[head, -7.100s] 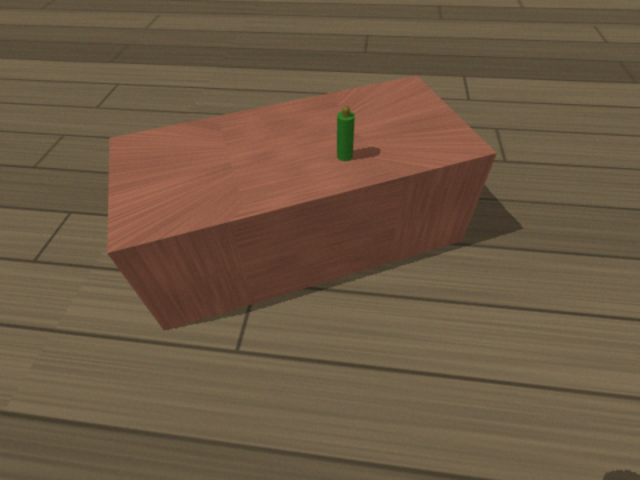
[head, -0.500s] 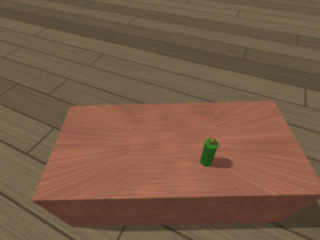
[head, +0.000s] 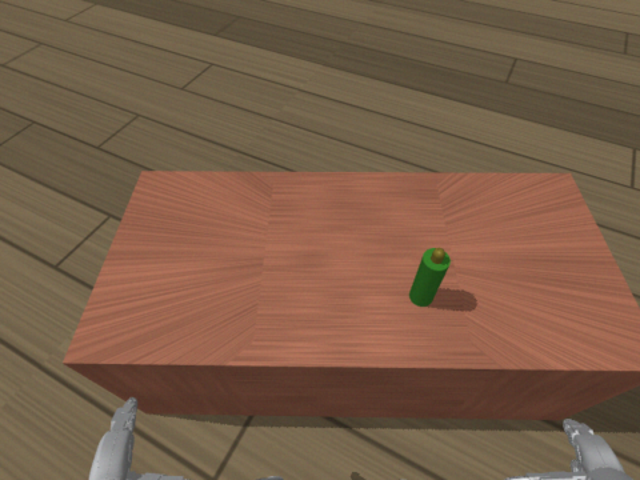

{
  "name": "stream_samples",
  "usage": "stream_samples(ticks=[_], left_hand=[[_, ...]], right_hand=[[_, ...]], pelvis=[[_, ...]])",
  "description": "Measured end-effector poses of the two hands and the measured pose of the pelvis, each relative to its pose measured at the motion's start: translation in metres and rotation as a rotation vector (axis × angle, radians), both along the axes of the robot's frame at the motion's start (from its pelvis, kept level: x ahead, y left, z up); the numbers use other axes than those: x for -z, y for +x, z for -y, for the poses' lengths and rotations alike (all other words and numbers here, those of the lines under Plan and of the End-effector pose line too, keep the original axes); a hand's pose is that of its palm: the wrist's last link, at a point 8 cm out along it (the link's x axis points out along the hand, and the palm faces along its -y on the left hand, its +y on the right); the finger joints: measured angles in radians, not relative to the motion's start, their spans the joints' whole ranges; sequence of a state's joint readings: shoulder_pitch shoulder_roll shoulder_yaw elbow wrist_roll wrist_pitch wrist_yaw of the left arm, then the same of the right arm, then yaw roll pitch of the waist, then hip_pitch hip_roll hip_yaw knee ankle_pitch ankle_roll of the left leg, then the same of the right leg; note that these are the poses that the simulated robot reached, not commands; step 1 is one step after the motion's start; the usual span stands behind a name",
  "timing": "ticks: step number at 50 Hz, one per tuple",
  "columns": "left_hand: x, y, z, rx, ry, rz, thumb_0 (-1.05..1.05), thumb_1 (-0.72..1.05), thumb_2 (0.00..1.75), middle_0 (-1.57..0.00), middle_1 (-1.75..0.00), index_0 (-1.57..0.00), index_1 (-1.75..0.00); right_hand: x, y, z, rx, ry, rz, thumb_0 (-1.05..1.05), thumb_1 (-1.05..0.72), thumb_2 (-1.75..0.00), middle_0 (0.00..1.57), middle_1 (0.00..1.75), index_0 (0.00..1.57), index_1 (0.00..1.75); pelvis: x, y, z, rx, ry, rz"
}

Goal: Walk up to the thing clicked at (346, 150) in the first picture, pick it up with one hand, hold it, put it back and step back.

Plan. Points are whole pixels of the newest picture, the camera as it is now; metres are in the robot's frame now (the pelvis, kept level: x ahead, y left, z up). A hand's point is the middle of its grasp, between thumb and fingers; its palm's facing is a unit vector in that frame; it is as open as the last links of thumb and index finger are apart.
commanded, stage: go down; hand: right
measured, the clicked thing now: (429, 275) +0.51 -0.18 -0.22
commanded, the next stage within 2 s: none
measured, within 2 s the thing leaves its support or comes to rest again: neither
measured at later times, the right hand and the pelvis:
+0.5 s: hand (550, 454) +0.17 -0.27 -0.11, palm faces +0.08 +0.94 -0.32, open 17.4 cm; pelvis +0.02 -0.01 -0.02, yaw -1 degrees
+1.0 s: hand (563, 457) +0.17 -0.28 -0.10, palm faces +0.11 +0.94 -0.31, open 17.3 cm; pelvis +0.02 -0.01 -0.03, yaw -1 degrees
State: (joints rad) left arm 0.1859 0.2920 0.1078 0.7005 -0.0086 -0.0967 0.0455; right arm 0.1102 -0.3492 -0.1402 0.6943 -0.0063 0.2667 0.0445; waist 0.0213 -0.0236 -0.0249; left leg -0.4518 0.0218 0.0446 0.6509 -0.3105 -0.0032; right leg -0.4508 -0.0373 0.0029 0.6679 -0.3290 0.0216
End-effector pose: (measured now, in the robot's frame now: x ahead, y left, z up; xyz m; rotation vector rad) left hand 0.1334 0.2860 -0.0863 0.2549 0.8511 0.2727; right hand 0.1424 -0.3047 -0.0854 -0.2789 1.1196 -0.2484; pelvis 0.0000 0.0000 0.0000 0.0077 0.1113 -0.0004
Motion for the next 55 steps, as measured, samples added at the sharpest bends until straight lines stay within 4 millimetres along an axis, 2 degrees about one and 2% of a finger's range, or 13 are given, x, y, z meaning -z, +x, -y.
stream_samples(ticks=[7, 16, 33, 55], left_hand=[[-0.006, 0.015, 0.007, 0.023, 0.026, 0.072, -0.01, -0.46, 0.06, -0.07, -0.06, -0.06, -0.07], [-0.007, 0.024, 0.013, 0.029, 0.032, 0.107, -0.01, -0.52, 0.05, -0.07, -0.06, -0.06, -0.07], [-0.013, 0.029, 0.024, 0.037, 0.041, 0.166, -0.01, -0.52, 0.05, -0.07, -0.06, -0.06, -0.06], [-0.024, 0.024, 0.038, 0.06, 0.041, 0.245, -0.02, -0.52, 0.04, -0.07, -0.06, -0.07, -0.06]], right_hand=[[-0.001, 0.006, 0.001, 0.004, 0.008, 0.045, 0.0, 0.42, -0.04, 0.06, 0.05, 0.05, 0.05], [-0.005, 0.013, 0.006, 0.001, 0.009, 0.064, 0.0, 0.51, -0.02, 0.06, 0.05, 0.05, 0.05], [-0.011, 0.017, 0.011, -0.004, 0.012, 0.103, -0.01, 0.51, -0.01, 0.06, 0.05, 0.06, 0.05], [-0.022, 0.007, 0.018, 0.0, 0.018, 0.166, -0.01, 0.49, -0.01, 0.06, 0.05, 0.06, 0.05]], pelvis=[[0.006, 0.006, 0.001, 0.003, 0.002, -0.018], [0.013, 0.016, 0.004, 0.008, 0.008, -0.036], [0.024, 0.021, 0.008, 0.013, 0.016, -0.062], [0.031, 0.016, 0.009, 0.018, 0.02, -0.07]])
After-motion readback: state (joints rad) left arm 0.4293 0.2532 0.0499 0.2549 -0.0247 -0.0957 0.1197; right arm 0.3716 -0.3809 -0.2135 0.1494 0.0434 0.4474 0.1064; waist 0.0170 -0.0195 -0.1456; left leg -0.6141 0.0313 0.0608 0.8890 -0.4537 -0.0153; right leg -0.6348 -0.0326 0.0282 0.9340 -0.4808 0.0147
